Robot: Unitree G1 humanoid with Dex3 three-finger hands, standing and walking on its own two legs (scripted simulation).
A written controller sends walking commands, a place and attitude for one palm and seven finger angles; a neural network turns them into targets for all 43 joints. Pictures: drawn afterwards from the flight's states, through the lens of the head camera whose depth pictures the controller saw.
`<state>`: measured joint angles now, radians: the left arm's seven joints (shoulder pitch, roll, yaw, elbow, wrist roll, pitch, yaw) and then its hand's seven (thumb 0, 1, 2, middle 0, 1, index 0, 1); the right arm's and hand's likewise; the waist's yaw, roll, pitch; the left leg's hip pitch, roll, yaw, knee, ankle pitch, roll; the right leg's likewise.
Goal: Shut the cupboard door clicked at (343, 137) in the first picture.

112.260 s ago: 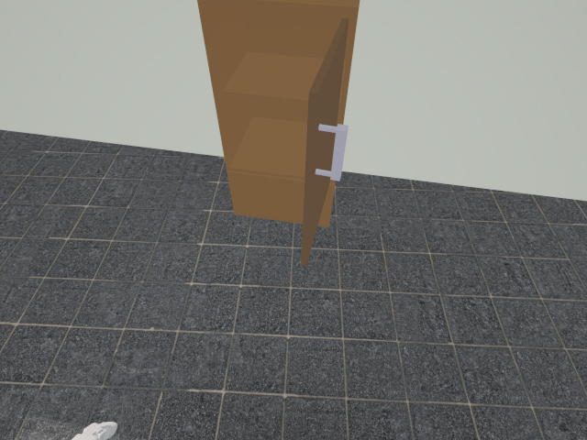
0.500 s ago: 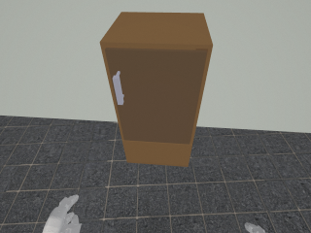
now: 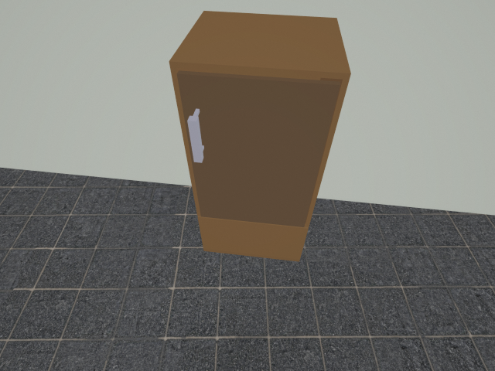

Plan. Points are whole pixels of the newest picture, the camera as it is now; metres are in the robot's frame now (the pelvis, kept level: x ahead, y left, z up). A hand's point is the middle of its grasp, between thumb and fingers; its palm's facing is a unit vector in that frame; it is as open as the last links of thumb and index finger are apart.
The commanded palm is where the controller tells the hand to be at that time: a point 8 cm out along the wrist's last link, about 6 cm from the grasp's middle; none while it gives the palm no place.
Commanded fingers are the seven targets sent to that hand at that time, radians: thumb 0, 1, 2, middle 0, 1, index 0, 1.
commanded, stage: let the arm hang, fingers relaxed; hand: left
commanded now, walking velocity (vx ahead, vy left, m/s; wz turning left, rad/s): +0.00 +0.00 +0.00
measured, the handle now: (197, 135) +0.72 +0.19 -0.05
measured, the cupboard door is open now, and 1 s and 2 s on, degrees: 0 0 0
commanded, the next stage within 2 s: look to check the result in 0.40 s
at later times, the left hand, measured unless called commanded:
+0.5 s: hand out of the picture -0.03 +0.15 -0.18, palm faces +0.04 -0.99 -0.15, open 7.4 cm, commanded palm none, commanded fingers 0.00 0.90 0.90 -0.20 -0.30 -0.20 -0.30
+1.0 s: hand out of the picture -0.02 +0.17 -0.18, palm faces +0.03 -0.98 -0.18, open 7.4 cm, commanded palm none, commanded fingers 0.00 0.90 0.90 -0.20 -0.30 -0.20 -0.30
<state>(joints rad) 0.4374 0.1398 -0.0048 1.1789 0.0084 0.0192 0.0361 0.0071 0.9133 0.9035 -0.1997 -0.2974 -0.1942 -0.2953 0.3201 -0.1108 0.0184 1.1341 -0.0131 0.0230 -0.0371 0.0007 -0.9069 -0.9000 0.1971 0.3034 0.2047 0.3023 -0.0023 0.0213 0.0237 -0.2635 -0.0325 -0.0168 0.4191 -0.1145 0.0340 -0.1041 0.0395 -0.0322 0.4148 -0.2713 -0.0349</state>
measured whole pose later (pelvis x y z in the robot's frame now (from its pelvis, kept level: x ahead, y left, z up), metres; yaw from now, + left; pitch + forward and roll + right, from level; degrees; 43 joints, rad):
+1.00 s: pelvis +0.02 +0.00 +0.00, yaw +0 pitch -2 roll +0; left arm 0.34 0.15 0.00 1.14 0.01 0.00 0.04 0.00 0.91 0.90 -0.20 -0.30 -0.20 -0.30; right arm 0.27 -0.16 0.01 1.13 -0.01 0.00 -0.04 0.00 -0.91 -0.90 0.20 0.30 0.20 0.30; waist 0.00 -0.01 0.03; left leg -0.23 -0.05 -0.01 0.39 -0.13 0.04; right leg -0.08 0.02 -0.02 0.40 -0.29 -0.03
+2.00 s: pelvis +0.05 -0.01 +0.00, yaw -1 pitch -2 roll +1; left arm 0.32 0.16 0.00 1.14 0.01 0.00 0.04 0.00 0.90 0.90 -0.20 -0.30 -0.20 -0.30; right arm 0.24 -0.16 0.02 1.15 -0.01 0.00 -0.04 0.00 -0.91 -0.90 0.20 0.30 0.20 0.30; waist 0.00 -0.02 0.04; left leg -0.18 -0.05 0.00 0.38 -0.17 0.03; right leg -0.01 0.03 -0.01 0.34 -0.30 -0.04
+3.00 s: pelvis +0.05 -0.02 +0.00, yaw -1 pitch -2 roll +1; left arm 0.35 0.13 0.00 1.14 0.01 -0.01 0.05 0.00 0.91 0.90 -0.20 -0.30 -0.20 -0.30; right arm 0.27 -0.14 0.02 1.16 -0.01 0.00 -0.04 0.00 -0.91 -0.90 0.20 0.30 0.20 0.30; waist 0.00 -0.02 0.04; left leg -0.18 -0.03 -0.01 0.39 -0.18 0.02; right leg -0.01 0.04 -0.02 0.35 -0.31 -0.05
